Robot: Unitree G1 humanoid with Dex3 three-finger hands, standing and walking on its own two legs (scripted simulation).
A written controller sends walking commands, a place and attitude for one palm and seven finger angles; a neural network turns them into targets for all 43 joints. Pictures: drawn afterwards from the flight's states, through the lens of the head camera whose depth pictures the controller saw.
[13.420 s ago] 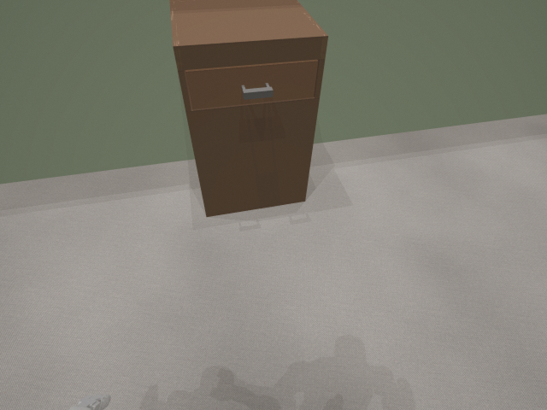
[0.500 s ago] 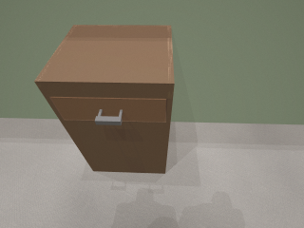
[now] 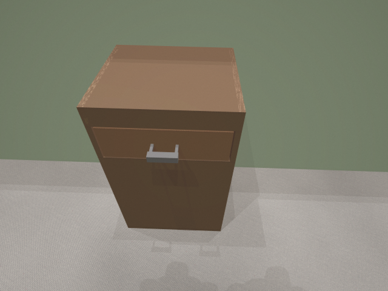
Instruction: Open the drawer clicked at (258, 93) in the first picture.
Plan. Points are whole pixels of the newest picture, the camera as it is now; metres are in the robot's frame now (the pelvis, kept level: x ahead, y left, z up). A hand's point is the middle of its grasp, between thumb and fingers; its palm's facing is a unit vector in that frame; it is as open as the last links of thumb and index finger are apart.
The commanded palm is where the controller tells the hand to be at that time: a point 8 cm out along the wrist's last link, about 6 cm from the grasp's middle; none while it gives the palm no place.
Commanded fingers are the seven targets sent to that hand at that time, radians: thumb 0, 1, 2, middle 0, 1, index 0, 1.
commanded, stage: come to a stop and stand still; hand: left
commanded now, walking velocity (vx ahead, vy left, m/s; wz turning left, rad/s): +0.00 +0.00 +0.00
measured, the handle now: (163, 152) +0.55 +0.15 -0.10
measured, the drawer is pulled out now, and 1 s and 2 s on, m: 0.00 0.00 0.00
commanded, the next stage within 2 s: look again from close up in 0.30 s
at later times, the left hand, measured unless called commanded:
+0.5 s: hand out of the picture -0.01 +0.18 -0.17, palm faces +0.02 -0.99 -0.16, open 7.4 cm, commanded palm none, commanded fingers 0.00 0.90 0.90 -0.20 -0.30 -0.20 -0.30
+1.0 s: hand out of the picture +0.04 +0.16 -0.17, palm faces +0.02 -0.98 -0.18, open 7.4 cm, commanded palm none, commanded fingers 0.00 0.90 0.90 -0.20 -0.30 -0.20 -0.30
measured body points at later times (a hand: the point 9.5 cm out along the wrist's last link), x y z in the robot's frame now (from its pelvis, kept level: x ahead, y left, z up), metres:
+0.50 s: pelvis +0.02 +0.02 +0.01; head +0.03 +0.03 +0.46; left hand -0.01 +0.24 -0.15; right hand +0.02 -0.20 -0.15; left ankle +0.03 +0.06 -0.73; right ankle +0.00 -0.13 -0.73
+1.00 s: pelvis +0.04 +0.00 +0.01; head +0.05 +0.00 +0.46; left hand +0.04 +0.21 -0.15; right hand +0.05 -0.23 -0.15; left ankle +0.03 +0.06 -0.73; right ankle +0.00 -0.13 -0.73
